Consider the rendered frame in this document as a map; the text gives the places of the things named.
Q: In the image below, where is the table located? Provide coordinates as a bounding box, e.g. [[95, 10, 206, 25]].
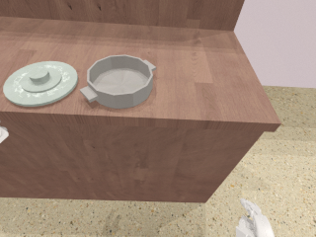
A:
[[0, 0, 281, 203]]

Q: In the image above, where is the lid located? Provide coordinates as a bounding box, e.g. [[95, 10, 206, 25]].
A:
[[3, 61, 78, 107]]

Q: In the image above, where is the knob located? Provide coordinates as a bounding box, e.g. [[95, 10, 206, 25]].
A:
[[28, 67, 50, 83]]

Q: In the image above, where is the robot right hand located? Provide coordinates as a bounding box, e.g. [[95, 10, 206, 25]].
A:
[[235, 198, 275, 237]]

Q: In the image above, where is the pot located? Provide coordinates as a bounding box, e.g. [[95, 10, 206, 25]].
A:
[[80, 54, 156, 109]]

